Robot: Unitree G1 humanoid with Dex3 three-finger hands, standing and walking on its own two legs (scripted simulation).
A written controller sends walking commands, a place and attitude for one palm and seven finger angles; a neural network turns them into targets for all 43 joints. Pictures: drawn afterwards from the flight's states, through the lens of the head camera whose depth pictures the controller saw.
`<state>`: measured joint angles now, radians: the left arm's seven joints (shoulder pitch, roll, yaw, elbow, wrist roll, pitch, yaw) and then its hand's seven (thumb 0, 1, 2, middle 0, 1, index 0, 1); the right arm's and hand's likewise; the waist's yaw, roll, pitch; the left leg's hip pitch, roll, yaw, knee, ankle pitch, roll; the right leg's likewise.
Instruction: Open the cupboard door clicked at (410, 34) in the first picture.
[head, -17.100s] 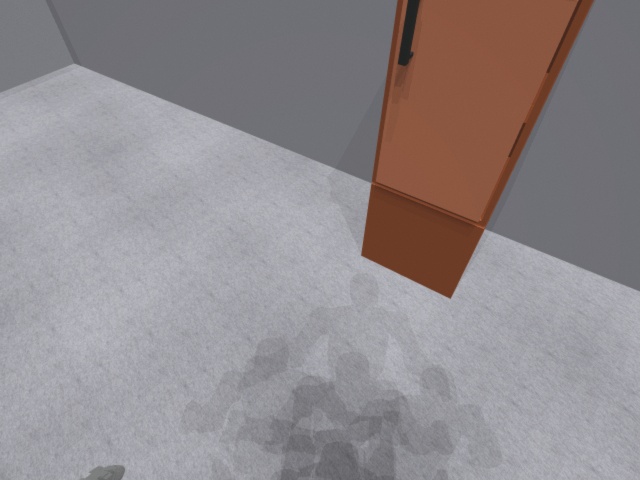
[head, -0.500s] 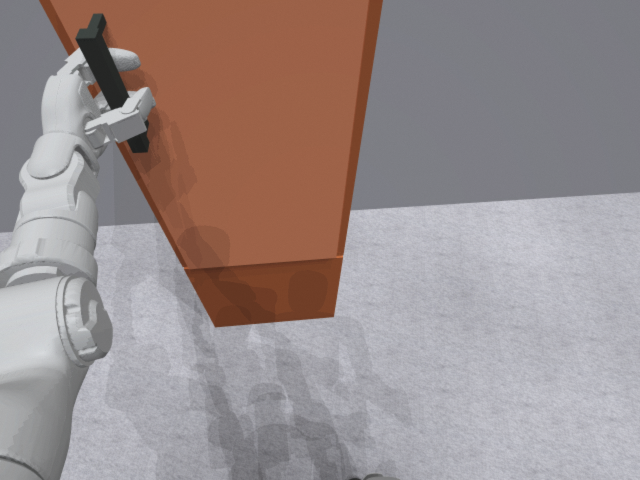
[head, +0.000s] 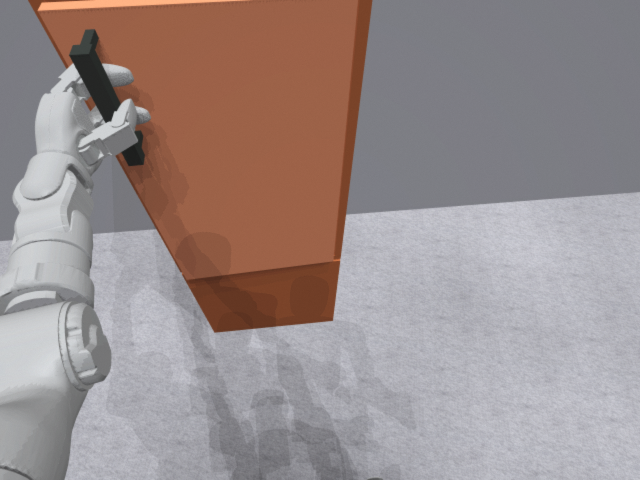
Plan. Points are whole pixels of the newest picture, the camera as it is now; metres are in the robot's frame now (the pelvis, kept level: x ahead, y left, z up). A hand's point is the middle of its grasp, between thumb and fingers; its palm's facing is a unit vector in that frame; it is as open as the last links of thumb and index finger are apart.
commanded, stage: pull the door open along its arc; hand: left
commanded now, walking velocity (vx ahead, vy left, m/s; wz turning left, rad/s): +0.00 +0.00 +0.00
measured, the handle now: (114, 103) +0.55 +0.22 +0.16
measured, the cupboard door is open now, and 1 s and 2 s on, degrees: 3 52 50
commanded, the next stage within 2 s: open thumb and fingers to let go in 0.88 s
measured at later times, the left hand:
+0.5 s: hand (181, 208) +0.37 +0.12 +0.17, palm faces +0.41 -0.91 +0.07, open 6.0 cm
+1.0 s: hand (273, 264) +0.30 +0.03 +0.17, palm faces +0.34 -0.94 -0.02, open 6.1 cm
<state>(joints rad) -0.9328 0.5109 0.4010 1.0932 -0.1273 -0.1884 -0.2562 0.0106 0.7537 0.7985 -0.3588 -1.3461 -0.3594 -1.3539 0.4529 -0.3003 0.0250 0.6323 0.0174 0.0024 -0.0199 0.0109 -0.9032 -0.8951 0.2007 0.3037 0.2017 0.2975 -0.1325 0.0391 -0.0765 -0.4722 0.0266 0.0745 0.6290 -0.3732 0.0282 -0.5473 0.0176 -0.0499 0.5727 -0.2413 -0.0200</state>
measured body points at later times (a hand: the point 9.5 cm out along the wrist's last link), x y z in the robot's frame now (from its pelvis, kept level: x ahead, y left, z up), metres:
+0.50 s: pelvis +0.00 -0.01 +0.01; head +0.00 -0.03 +0.46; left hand +0.34 +0.16 +0.17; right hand +0.22 -0.21 -0.07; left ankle -0.05 +0.10 -0.72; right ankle +0.02 -0.11 -0.73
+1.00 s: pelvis -0.01 -0.03 +0.01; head -0.04 -0.06 +0.46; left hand +0.27 +0.08 +0.17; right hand +0.19 -0.22 -0.09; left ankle -0.05 +0.09 -0.72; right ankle +0.02 -0.11 -0.73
